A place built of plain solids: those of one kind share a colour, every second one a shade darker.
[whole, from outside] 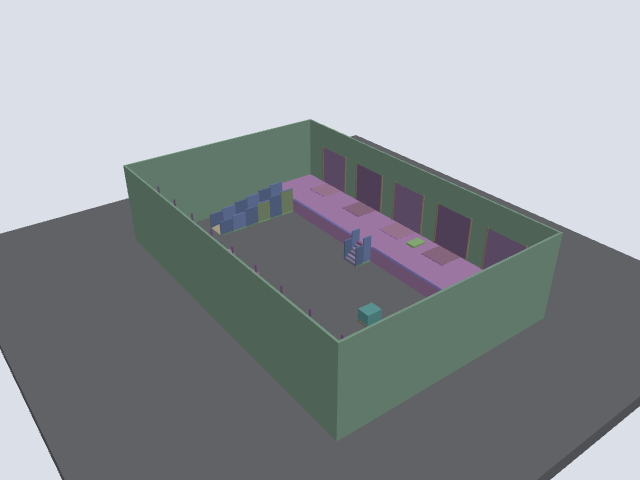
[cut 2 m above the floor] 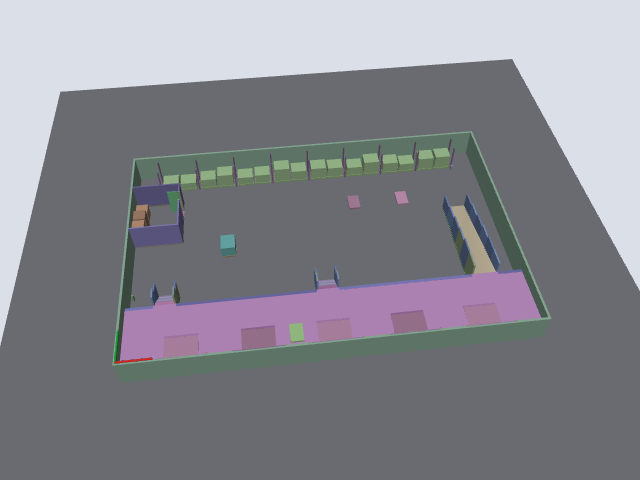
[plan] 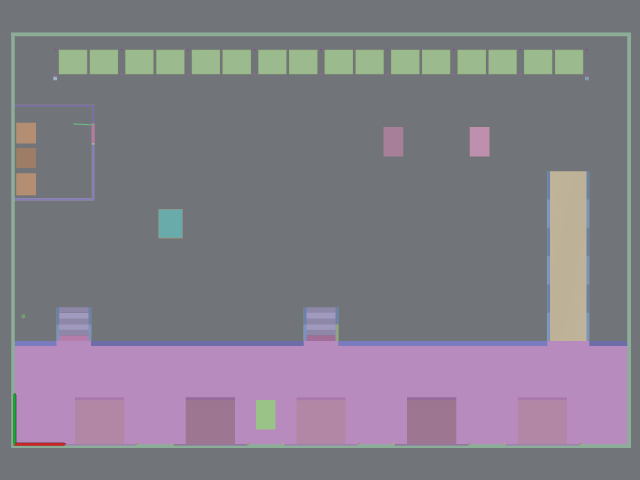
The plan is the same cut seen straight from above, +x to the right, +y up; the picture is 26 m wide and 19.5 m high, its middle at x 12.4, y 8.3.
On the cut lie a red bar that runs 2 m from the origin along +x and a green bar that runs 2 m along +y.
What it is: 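The dock platform, its doors, stairs and ramp, and the hall's floor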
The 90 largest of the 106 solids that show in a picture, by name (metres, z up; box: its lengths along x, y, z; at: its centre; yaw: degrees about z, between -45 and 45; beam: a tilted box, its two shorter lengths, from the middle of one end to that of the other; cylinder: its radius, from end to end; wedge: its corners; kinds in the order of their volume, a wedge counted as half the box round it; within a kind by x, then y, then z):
{
 "south_deck_1": {"box": [24.88, 4.2, 1.2], "at": [12.44, 2.1, 0.55]},
 "wall_1": {"box": [0.15, 16.88, 6.32], "at": [-0.07, 8.29, 3.11]},
 "wall_2": {"box": [25.18, 0.15, 6.32], "at": [12.44, -0.07, 3.11]},
 "wall_3": {"box": [25.18, 0.15, 6.32], "at": [12.44, 16.65, 3.11]},
 "wall_4": {"box": [0.15, 16.88, 6.32], "at": [24.96, 8.29, 3.11]},
 "rack_load_1": {"box": [1.1, 0.95, 0.59], "at": [2.36, 15.53, 0.43]},
 "rack_load_2": {"box": [1.1, 0.95, 0.55], "at": [3.62, 15.53, 0.42]},
 "rack_load_3": {"box": [1.1, 0.95, 0.74], "at": [5.06, 15.53, 0.51]},
 "rack_load_4": {"box": [1.1, 0.95, 1.02], "at": [6.32, 15.53, 0.65]},
 "rack_load_5": {"box": [1.1, 0.95, 0.64], "at": [7.76, 15.53, 0.46]},
 "rack_load_6": {"box": [1.1, 0.95, 0.74], "at": [9.02, 15.53, 0.51]},
 "rack_load_7": {"box": [1.1, 0.95, 1.16], "at": [10.46, 15.53, 0.72]},
 "rack_load_8": {"box": [1.1, 0.95, 0.81], "at": [11.72, 15.53, 0.55]},
 "rack_load_9": {"box": [1.1, 0.95, 0.92], "at": [13.16, 15.53, 0.6]},
 "rack_load_10": {"box": [1.1, 0.95, 0.84], "at": [14.42, 15.53, 0.56]},
 "rack_load_11": {"box": [1.1, 0.95, 0.73], "at": [15.86, 15.53, 0.51]},
 "rack_load_12": {"box": [1.1, 0.95, 1.1], "at": [17.12, 15.53, 0.69]},
 "rack_load_13": {"box": [1.1, 0.95, 0.85], "at": [18.56, 15.53, 0.57]},
 "rack_load_14": {"box": [1.1, 0.95, 0.64], "at": [19.82, 15.53, 0.46]},
 "rack_load_15": {"box": [1.1, 0.95, 0.99], "at": [21.26, 15.53, 0.64]},
 "rack_load_16": {"box": [1.1, 0.95, 1.05], "at": [22.52, 15.53, 0.66]},
 "south_ramp_1": {"wedge": [[21.73, 4.2, -0.05], [21.73, 4.2, 1.15], [21.73, 11.1, -0.05], [21.73, 11.1, 0.0], [23.23, 4.2, -0.05], [23.23, 4.2, 1.15], [23.23, 11.1, -0.05], [23.23, 11.1, 0.0]]},
 "dock_south_cheek_whole_1": {"box": [0.11, 0.69, 2.2], "at": [1.75, 4.54, 1.05]},
 "dock_south_cheek_whole_2": {"box": [0.11, 0.69, 1.62], "at": [1.75, 5.23, 0.76]},
 "dock_south_cheek_whole_3": {"box": [0.11, 0.69, 2.2], "at": [3.04, 4.54, 1.05]},
 "dock_south_cheek_whole_4": {"box": [0.11, 0.69, 1.62], "at": [3.04, 5.23, 0.76]},
 "dock_south_cheek_whole_5": {"box": [0.11, 0.69, 2.2], "at": [11.8, 4.54, 1.05]},
 "dock_south_cheek_whole_6": {"box": [0.11, 0.69, 1.62], "at": [11.8, 5.23, 0.76]},
 "dock_south_cheek_whole_7": {"box": [0.11, 0.69, 2.2], "at": [13.09, 4.54, 1.05]},
 "dock_south_cheek_whole_8": {"box": [0.11, 0.69, 1.62], "at": [13.09, 5.23, 0.76]},
 "dock_south_cheek_whole_9": {"box": [0.11, 1.15, 2.2], "at": [21.69, 4.77, 1.05]},
 "dock_south_cheek_whole_10": {"box": [0.11, 1.15, 2.01], "at": [21.69, 5.92, 0.95]},
 "dock_south_cheek_whole_11": {"box": [0.11, 1.15, 1.82], "at": [21.69, 7.07, 0.86]},
 "dock_south_cheek_whole_12": {"box": [0.11, 1.15, 1.62], "at": [21.69, 8.22, 0.76]},
 "dock_south_cheek_whole_13": {"box": [0.11, 1.15, 1.43], "at": [21.69, 9.37, 0.67]},
 "dock_south_cheek_whole_14": {"box": [0.11, 1.15, 1.24], "at": [21.69, 10.52, 0.57]},
 "dock_south_cheek_whole_15": {"box": [0.11, 1.15, 2.2], "at": [23.28, 4.77, 1.05]},
 "dock_south_cheek_whole_16": {"box": [0.11, 1.15, 2.01], "at": [23.28, 5.92, 0.95]},
 "dock_south_cheek_whole_17": {"box": [0.11, 1.15, 1.82], "at": [23.28, 7.07, 0.86]},
 "dock_south_cheek_whole_18": {"box": [0.11, 1.15, 1.62], "at": [23.28, 8.22, 0.76]},
 "dock_south_cheek_whole_19": {"box": [0.11, 1.15, 1.43], "at": [23.28, 9.37, 0.67]},
 "dock_south_cheek_whole_20": {"box": [0.11, 1.15, 1.24], "at": [23.28, 10.52, 0.57]},
 "room_stock_1": {"box": [0.8, 0.89, 1.61], "at": [0.46, 10.57, 0.75]},
 "room_stock_2": {"box": [0.8, 0.81, 1.49], "at": [0.46, 11.63, 0.7]},
 "room_stock_3": {"box": [0.8, 0.85, 0.96], "at": [0.46, 12.64, 0.43]},
 "south_shutter_1": {"box": [3.0, 0.05, 3.25], "at": [3.45, -0.03, 2.73]},
 "south_shutter_2": {"box": [3.0, 0.05, 3.25], "at": [7.95, -0.03, 2.73]},
 "south_shutter_3": {"box": [3.0, 0.05, 3.25], "at": [12.44, -0.03, 2.73]},
 "south_shutter_4": {"box": [3.0, 0.05, 3.25], "at": [16.94, -0.03, 2.73]},
 "south_shutter_5": {"box": [3.0, 0.05, 3.25], "at": [21.43, -0.03, 2.73]},
 "room_wall_1": {"box": [3.13, 0.1, 2.43], "at": [1.57, 9.95, 1.16]},
 "room_wall_2": {"box": [3.13, 0.1, 2.43], "at": [1.57, 13.76, 1.16]},
 "room_wall_3": {"box": [0.1, 2.28, 2.43], "at": [3.18, 11.04, 1.16]},
 "room_wall_4": {"box": [0.1, 0.78, 2.43], "at": [3.18, 13.42, 1.16]},
 "south_stair_steps_1": {"box": [1.2, 0.23, 1.01], "at": [2.4, 4.54, 0.45]},
 "south_stair_steps_2": {"box": [1.2, 0.23, 0.82], "at": [2.4, 4.77, 0.36]},
 "south_stair_steps_3": {"box": [1.2, 0.23, 0.62], "at": [2.4, 5.0, 0.26]},
 "south_stair_steps_4": {"box": [1.2, 0.23, 0.43], "at": [2.4, 5.23, 0.17]},
 "south_stair_steps_5": {"box": [1.2, 0.23, 0.24], "at": [2.4, 5.46, 0.07]},
 "south_stair_steps_6": {"box": [1.2, 0.23, 1.01], "at": [12.44, 4.54, 0.45]},
 "south_stair_steps_7": {"box": [1.2, 0.23, 0.82], "at": [12.44, 4.77, 0.36]},
 "south_stair_steps_8": {"box": [1.2, 0.23, 0.62], "at": [12.44, 5.0, 0.26]},
 "south_stair_steps_9": {"box": [1.2, 0.23, 0.43], "at": [12.44, 5.23, 0.17]},
 "south_stair_steps_10": {"box": [1.2, 0.23, 0.24], "at": [12.44, 5.46, 0.07]},
 "south_lev_1": {"box": [2.0, 1.78, 0.07], "at": [3.45, 0.9, 1.13]},
 "south_lev_2": {"box": [2.0, 1.78, 0.07], "at": [7.94, 0.9, 1.13]},
 "south_lev_3": {"box": [2.0, 1.78, 0.07], "at": [12.44, 0.9, 1.13]},
 "south_lev_4": {"box": [2.0, 1.78, 0.07], "at": [16.94, 0.9, 1.13]},
 "south_lev_5": {"box": [2.0, 1.78, 0.07], "at": [21.43, 0.9, 1.13]},
 "stage_load_1": {"box": [0.95, 1.15, 0.8], "at": [6.33, 8.96, 0.54]},
 "dock_south_cheek_1": {"box": [0.1, 0.69, 2.16], "at": [3.05, 4.54, 1.03]},
 "dock_south_cheek_2": {"box": [0.1, 0.69, 1.58], "at": [3.05, 5.23, 0.74]},
 "dock_south_cheek_3": {"box": [0.1, 1.15, 2.16], "at": [21.68, 4.77, 1.03]},
 "dock_south_cheek_4": {"box": [0.1, 1.15, 1.78], "at": [21.68, 7.07, 0.84]},
 "south_stair_stair_head_1": {"box": [1.2, 0.23, 1.2], "at": [2.4, 4.31, 0.55]},
 "south_stair_stair_head_2": {"box": [1.2, 0.23, 1.2], "at": [12.44, 4.31, 0.55]},
 "rack_pal_1": {"box": [1.16, 1.0, 0.19], "at": [5.06, 15.53, 0.04]},
 "rack_pal_2": {"box": [1.16, 1.0, 0.19], "at": [10.46, 15.53, 0.04]},
 "rack_pal_3": {"box": [1.16, 1.0, 0.19], "at": [19.82, 15.53, 0.04]},
 "floorpallet_whole_1": {"box": [0.8, 1.2, 0.19], "at": [15.38, 12.3, 0.05]},
 "floorpallet_whole_2": {"box": [0.8, 1.2, 0.19], "at": [18.88, 12.3, 0.05]},
 "stage_pal_1": {"box": [1.0, 1.2, 0.19], "at": [6.33, 8.96, 0.04]},
 "platpallet_whole_1": {"box": [0.8, 1.2, 0.19], "at": [10.19, 1.2, 1.2]},
 "south_edge_1": {"box": [8.64, 0.2, 0.05], "at": [7.42, 4.1, 1.13]},
 "south_edge_2": {"box": [8.49, 0.2, 0.05], "at": [17.39, 4.1, 1.13]},
 "room_skirt_1": {"box": [3.14, 0.12, 0.15], "at": [1.57, 9.95, 0.03]},
 "room_skirt_2": {"box": [0.12, 2.29, 0.15], "at": [3.18, 11.03, 0.03]},
 "room_leaf_1": {"box": [0.74, 0.045, 2.03], "at": [2.74, 13.0, 1.03], "yaw": -2.7},
 "south_shutter_jamb_1": {"box": [0.1, 0.06, 3.35], "at": [5.0, 0.03, 2.77]},
 "south_shutter_jamb_2": {"box": [0.1, 0.06, 3.35], "at": [6.39, 0.03, 2.77]}
}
